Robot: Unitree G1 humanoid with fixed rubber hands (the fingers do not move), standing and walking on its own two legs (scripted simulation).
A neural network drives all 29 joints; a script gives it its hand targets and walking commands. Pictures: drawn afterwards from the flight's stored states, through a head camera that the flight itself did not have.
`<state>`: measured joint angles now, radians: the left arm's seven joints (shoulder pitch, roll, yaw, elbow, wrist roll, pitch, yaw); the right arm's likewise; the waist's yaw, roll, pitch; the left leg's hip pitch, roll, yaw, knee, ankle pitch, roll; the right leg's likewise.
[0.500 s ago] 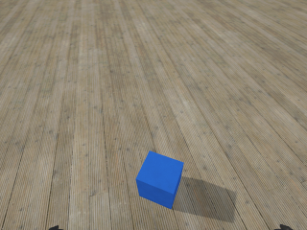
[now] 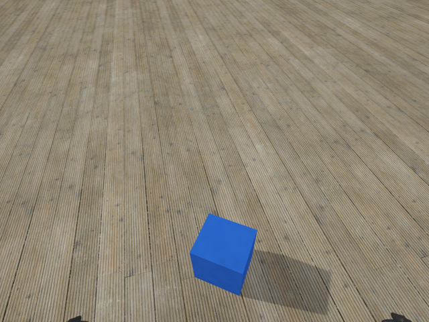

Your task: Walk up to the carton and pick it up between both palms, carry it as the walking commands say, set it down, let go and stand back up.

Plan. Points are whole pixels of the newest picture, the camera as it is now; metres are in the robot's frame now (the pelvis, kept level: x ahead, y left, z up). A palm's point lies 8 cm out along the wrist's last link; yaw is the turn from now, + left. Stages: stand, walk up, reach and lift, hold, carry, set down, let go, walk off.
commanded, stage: walk up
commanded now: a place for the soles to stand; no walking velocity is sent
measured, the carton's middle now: (224, 254) +0.53 +0.00 -0.62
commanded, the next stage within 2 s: none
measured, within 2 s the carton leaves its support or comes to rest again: neither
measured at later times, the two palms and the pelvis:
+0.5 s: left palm out of the picture +0.21 +0.47 -0.08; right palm out of the picture +0.06 -0.19 -0.07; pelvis +0.05 +0.16 -0.01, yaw -11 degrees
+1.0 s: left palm (7, 234) +0.35 +0.54 -0.09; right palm out of the picture +0.13 -0.09 -0.09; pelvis +0.16 +0.25 -0.03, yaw -20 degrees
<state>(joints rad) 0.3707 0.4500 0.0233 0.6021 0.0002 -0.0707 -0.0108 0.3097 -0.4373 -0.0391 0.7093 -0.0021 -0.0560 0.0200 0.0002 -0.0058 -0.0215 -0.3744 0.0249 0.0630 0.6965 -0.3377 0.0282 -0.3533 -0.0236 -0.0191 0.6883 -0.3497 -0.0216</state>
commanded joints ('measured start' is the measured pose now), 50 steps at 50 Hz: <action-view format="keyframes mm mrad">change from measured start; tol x32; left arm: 1 177 384 159 127 20 -33 86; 50 -26 201 74 43 11 18 51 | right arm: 1 -200 -214 -105 -193 -98 58 52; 15 308 -308 -220 -104 -92 59 54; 50 63 -302 -149 -88 -22 -40 -49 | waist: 1 35 -51 170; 12 -70 -218 60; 16 -190 353 94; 34 105 -312 50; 50 -15 91 68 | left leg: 1 -551 57 -190 353 -219 19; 15 336 133 -259 -219 -211 -8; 19 188 318 -516 -319 254 68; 30 -58 268 -233 -329 -382 188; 36 -565 98 -140 470 -226 -20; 44 237 -29 55 24 70 -33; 46 186 370 -687 -350 -8 102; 50 61 354 -481 -196 318 168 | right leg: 1 210 -370 724 -392 -405 -273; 12 -160 -197 290 -216 -132 -167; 16 -516 97 83 578 -242 -12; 31 56 12 -97 32 -7 -61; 35 241 -408 746 -347 -307 -303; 40 177 -313 336 -113 369 -286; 46 -435 87 113 530 -249 -11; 50 -258 -14 148 412 -234 -3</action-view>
